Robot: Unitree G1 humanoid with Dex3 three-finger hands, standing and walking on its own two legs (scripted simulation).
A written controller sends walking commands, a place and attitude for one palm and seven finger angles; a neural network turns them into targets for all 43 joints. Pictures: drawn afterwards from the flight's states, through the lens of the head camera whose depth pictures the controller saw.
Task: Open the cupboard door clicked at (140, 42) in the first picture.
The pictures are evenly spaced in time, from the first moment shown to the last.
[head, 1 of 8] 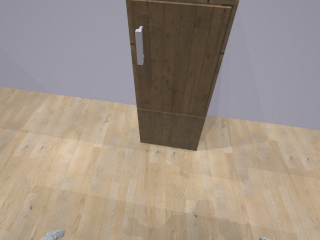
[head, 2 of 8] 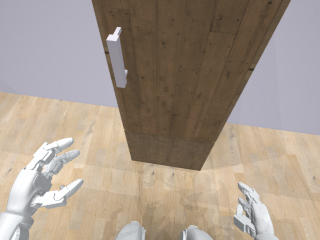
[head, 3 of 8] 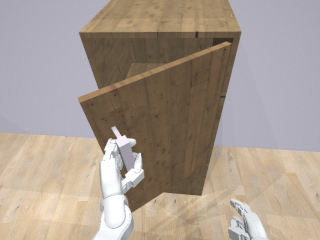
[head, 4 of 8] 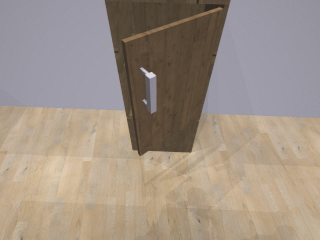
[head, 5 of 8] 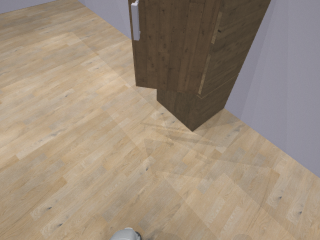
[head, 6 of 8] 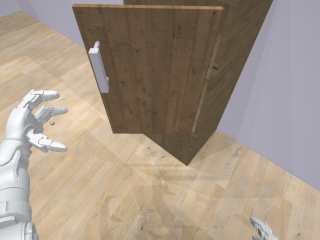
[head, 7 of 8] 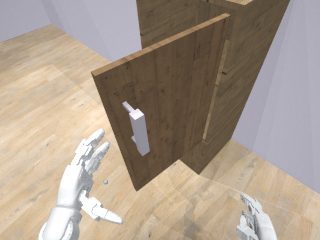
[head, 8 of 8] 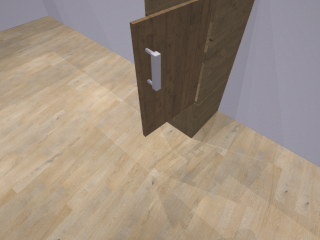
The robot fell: no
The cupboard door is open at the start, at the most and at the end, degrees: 0 84 83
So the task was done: yes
